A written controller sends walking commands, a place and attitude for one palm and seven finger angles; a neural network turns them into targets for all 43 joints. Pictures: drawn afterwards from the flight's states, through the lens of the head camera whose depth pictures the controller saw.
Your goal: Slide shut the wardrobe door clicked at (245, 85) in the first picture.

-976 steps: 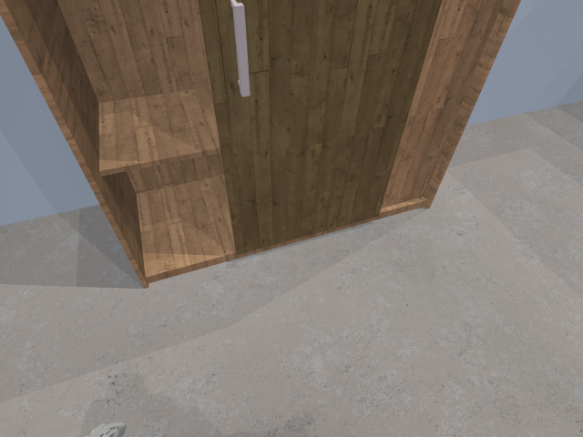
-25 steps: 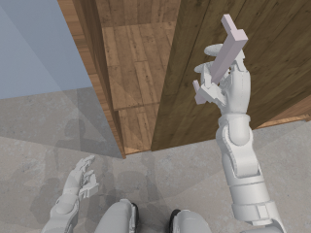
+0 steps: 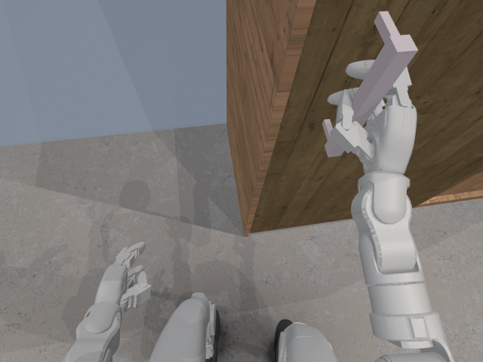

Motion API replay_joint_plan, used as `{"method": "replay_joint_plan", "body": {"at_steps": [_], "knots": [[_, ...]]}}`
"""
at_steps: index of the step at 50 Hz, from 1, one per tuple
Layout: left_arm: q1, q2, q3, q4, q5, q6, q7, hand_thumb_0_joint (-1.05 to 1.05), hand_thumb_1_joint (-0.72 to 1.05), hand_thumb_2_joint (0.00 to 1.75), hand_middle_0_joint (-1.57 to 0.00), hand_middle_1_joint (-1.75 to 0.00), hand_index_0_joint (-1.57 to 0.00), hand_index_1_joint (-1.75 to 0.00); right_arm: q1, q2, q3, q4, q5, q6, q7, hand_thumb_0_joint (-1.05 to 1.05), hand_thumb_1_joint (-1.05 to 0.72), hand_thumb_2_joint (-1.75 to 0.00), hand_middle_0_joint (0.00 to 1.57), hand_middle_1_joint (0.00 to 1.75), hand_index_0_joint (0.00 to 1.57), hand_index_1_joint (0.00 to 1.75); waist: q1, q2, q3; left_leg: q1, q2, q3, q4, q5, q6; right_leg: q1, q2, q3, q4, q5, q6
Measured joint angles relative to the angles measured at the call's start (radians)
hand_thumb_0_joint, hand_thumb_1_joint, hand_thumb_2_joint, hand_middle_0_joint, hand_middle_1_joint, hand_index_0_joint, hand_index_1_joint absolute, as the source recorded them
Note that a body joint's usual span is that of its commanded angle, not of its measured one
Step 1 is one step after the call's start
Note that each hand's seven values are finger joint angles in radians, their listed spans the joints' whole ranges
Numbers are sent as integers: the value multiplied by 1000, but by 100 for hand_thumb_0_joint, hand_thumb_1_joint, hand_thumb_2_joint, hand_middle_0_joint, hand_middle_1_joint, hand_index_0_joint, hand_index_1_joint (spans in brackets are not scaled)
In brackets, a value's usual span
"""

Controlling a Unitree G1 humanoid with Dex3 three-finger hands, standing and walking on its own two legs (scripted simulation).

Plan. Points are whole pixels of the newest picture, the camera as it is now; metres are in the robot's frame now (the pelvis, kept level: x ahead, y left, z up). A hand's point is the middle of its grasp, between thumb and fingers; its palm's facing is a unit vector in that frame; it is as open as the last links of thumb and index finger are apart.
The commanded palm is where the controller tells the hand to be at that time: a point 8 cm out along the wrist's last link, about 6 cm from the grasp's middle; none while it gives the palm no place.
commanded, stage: step sideways, sliding the door along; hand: right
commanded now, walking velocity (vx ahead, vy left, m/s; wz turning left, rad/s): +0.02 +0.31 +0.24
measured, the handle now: (354, 98) +0.44 -0.15 +0.13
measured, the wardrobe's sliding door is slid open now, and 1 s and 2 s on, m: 0.00 0.00 0.00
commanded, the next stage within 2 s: stop walking and hold the door there in 0.54 s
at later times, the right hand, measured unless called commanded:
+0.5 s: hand (332, 119) +0.40 -0.11 +0.14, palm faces +0.50 +0.87 -0.05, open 6.7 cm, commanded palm +0.35 -0.05 +0.14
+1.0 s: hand (343, 124) +0.40 -0.12 +0.13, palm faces +0.52 +0.78 -0.35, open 6.7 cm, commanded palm +0.35 -0.14 +0.12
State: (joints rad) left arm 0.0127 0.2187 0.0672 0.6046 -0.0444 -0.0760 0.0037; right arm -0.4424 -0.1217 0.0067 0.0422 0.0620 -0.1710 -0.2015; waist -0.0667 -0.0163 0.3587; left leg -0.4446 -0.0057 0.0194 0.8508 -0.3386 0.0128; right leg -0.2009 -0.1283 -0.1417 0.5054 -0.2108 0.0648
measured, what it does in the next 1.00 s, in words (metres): steps to the left: left foot, then right foot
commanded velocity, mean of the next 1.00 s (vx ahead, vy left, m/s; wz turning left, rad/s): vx -0.17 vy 0.02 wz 0.06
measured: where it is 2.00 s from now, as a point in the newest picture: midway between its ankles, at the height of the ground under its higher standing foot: (191, 346)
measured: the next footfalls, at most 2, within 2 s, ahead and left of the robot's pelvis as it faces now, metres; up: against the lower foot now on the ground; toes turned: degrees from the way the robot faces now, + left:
left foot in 0.22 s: +0.03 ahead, +0.26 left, +0.00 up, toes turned +6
right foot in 0.44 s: +0.03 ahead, +0.02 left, +0.00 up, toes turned -5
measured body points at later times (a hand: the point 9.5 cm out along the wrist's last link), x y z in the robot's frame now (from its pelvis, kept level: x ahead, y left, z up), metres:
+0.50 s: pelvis +0.01 +0.15 +0.01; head +0.12 +0.14 +0.44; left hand +0.17 +0.40 -0.11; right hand +0.37 -0.15 +0.14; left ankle -0.01 +0.27 -0.69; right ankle -0.01 +0.03 -0.73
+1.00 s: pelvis +0.06 +0.18 +0.00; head +0.09 +0.21 +0.45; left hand +0.23 +0.46 -0.09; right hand +0.37 -0.16 +0.15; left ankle +0.13 +0.32 -0.73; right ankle +0.07 +0.05 -0.69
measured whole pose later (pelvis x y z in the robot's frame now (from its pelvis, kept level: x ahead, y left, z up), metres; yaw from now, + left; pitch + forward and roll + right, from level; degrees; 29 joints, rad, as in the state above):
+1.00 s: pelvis +0.06 +0.18 +0.00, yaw +10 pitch -3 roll -1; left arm 0.06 0.28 0.00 0.65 -0.05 -0.04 0.05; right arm -0.03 -0.44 -0.52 0.25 0.06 -0.13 -0.17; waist -0.02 -0.03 0.14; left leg -0.32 0.07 0.06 0.53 -0.15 0.00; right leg -0.31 -0.02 -0.03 0.86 -0.53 0.01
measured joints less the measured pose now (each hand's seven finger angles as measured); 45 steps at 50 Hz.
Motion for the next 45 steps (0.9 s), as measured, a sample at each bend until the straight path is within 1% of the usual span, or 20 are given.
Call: {"method": "replay_joint_plan", "body": {"at_steps": [2,5,8,10,12,13,14,15,18,20,21,22,23,27,33,36,38,40,42,45], "knots": [[32,7,0,-8,2,10,-16,1,90,90,-20,-30,-20,-30,-38,-11,-21,28,-4,26,13,0,-75,-83,45,140,27,137,-21,8,2,-40,-17,-14,158,-101,-12,-5,-35,14,7,-19,15],[68,10,-1,-16,-2,14,-32,1,90,90,-20,-30,-20,-30,-67,-26,-62,57,13,67,14,0,-75,-84,45,140,26,135,-57,-12,-6,-45,0,-17,258,-127,-23,-2,-105,24,10,-21,46],[87,-1,-9,-24,-5,21,-40,1,90,90,-20,-30,-20,-30,-77,-49,-128,86,38,90,6,-1,-74,-85,44,140,22,135,-87,-36,-24,19,39,-15,150,-119,-32,-1,-181,21,34,-29,85],[94,-17,-18,-27,-8,12,-46,1,90,90,-20,-30,-20,-30,-90,-81,-177,112,46,98,-3,-1,-72,-85,44,140,18,136,-92,-40,-37,93,55,-15,6,-69,-36,-17,-223,33,77,-46,110],[91,-28,-29,-22,-16,-3,-56,1,90,90,-20,-30,-20,-30,-111,-118,-236,151,50,94,-8,-2,-71,-85,44,140,14,137,-84,-50,-36,170,48,4,-117,-50,-55,-46,-259,65,145,-72,95],[75,-19,-27,-12,-23,-8,-59,1,90,90,-20,-30,-20,-30,-118,-123,-269,170,49,86,-14,-2,-71,-85,44,140,11,137,-62,-91,-11,196,18,34,-122,-67,-51,-60,-288,103,181,-72,41],[65,-11,-23,0,-27,-10,-58,1,90,90,-20,-30,-20,-30,-117,-128,-295,187,48,82,-18,-3,-71,-85,44,140,9,138,-37,-117,7,216,2,57,-131,-68,-40,-79,-283,138,233,-70,-14],[56,-5,-20,18,-26,-7,-54,1,90,90,-20,-30,-20,-30,-104,-138,-316,199,51,77,-19,-3,-71,-84,44,140,8,138,-23,-112,5,210,9,58,-135,-61,-28,-106,-230,157,323,-162,-25],[60,17,-15,47,-21,-4,-24,1,90,90,-20,-30,-20,-30,-47,-150,-345,188,68,90,-36,-4,-72,-83,44,140,5,139,-23,-60,-37,172,41,19,-179,-15,-5,-160,-30,139,511,-375,-50],[76,40,-19,47,-24,-12,-5,1,90,90,-20,-30,-20,-30,-10,-145,-351,161,74,94,-54,-4,-73,-83,42,139,5,139,-12,-52,-57,160,36,10,-212,44,4,-124,43,97,339,-337,-60],[87,50,-18,43,-25,-11,3,1,90,90,-20,-30,-20,-30,7,-142,-349,142,76,95,-61,-4,-73,-83,40,139,5,139,-4,-55,-65,151,26,14,-206,74,5,-86,57,67,194,-226,-63],[102,59,-15,34,-25,-9,10,1,90,90,-20,-30,-20,-30,23,-139,-343,119,77,99,-65,-3,-73,-82,40,138,6,139,2,-64,-74,137,10,24,-180,98,1,-42,52,37,71,-73,-73],[110,53,-5,34,-26,-8,16,1,90,90,-20,-30,-20,-30,29,-145,-333,100,77,102,-63,-3,-73,-82,38,138,7,140,-2,-50,-72,119,5,21,-131,114,-9,-15,46,26,27,-40,-77],[137,29,9,39,-24,-23,1,1,91,90,-20,-30,-20,-30,31,-144,-302,79,46,117,-50,-2,-75,-82,32,138,8,135,-60,-13,-68,45,-19,-11,119,-101,-26,50,6,16,11,-103,-52],[147,-1,-16,11,-17,-72,-10,1,90,90,-20,-30,-20,-30,130,-128,-307,2,35,164,-67,-1,-75,-82,25,139,9,134,-88,-32,-96,43,31,28,98,-28,-33,152,-56,-4,-39,-127,-16],[105,-30,-59,15,-4,-43,-4,1,90,90,-20,-30,-20,-30,257,-262,-368,56,13,60,15,-9,-67,-81,28,139,13,135,-63,-18,-131,52,34,48,2,5,-36,192,-73,-38,-46,-149,4],[106,-42,-69,-3,-7,-36,-2,1,90,90,-21,-30,-21,-30,310,-341,-392,79,1,60,41,-14,-63,-80,32,139,18,135,-56,-21,-145,102,25,78,-155,96,-32,202,-88,-47,-3,-184,20],[115,-40,-77,-15,-11,-38,-2,1,90,90,-21,-30,-21,-30,328,-378,-417,102,-3,77,54,-17,-60,-80,35,139,22,136,-54,-21,-156,172,21,103,-311,248,-24,191,-93,-46,93,-236,26],[89,-12,-77,-2,-10,-29,3,1,90,90,-21,-30,-21,-30,339,-356,-454,135,-7,80,48,-18,-59,-80,38,139,22,136,-36,-68,-155,184,5,115,-297,177,-1,122,-103,9,270,-256,-2],[48,28,-63,17,-9,-12,20,1,90,90,-21,-30,-21,-30,369,-320,-495,173,11,70,30,-17,-59,-81,41,139,22,137,-16,-75,-170,143,28,72,-275,146,4,-32,30,108,535,-347,-32]]}}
